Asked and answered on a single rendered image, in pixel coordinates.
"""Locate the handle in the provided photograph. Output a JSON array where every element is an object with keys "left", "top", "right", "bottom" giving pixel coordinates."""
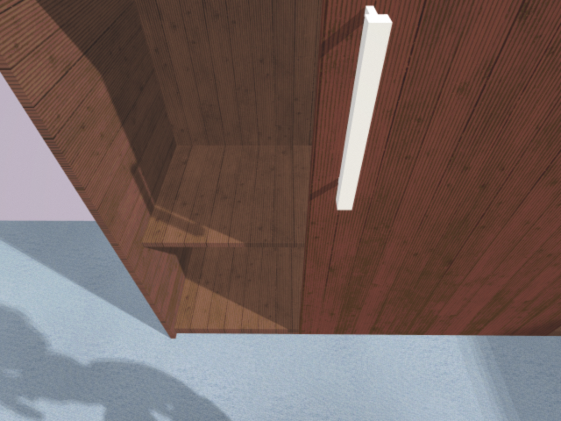
[{"left": 336, "top": 6, "right": 393, "bottom": 211}]

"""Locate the wardrobe door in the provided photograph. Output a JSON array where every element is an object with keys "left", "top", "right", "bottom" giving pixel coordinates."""
[{"left": 299, "top": 0, "right": 561, "bottom": 336}]

